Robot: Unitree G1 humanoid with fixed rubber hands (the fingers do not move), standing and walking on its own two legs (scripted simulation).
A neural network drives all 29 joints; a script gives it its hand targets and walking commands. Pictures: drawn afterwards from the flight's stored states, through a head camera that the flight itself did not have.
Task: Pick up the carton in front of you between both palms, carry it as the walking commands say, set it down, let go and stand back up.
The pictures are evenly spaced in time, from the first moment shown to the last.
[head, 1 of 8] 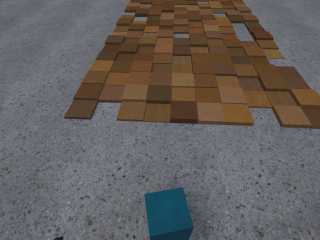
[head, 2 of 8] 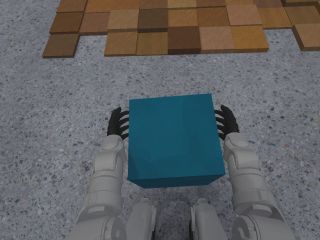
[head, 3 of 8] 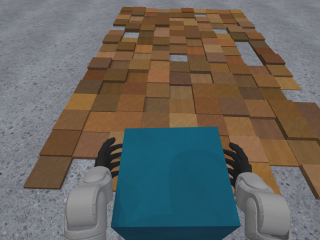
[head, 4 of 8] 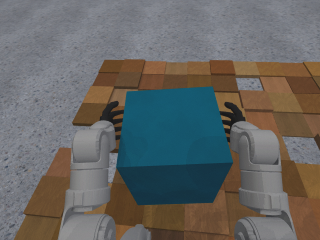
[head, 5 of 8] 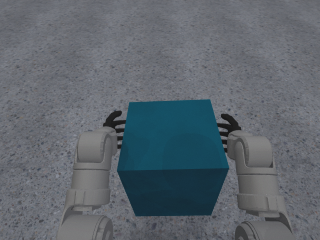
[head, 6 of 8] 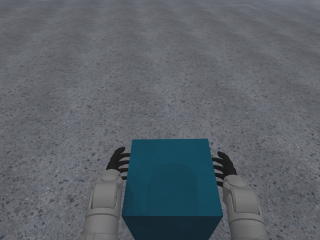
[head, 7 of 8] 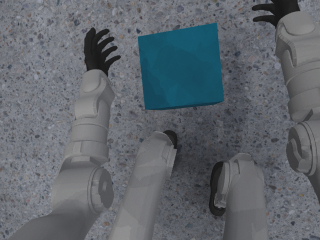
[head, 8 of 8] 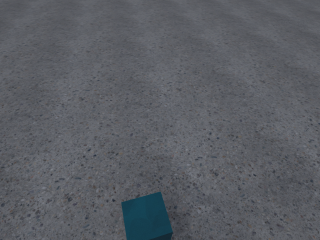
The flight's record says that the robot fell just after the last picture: no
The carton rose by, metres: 0.80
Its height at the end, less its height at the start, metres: +0.00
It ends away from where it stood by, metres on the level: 6.71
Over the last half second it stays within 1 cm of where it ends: yes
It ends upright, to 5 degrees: yes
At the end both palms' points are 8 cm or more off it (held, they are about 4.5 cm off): yes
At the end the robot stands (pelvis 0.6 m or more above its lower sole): yes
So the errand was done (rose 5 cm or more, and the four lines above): yes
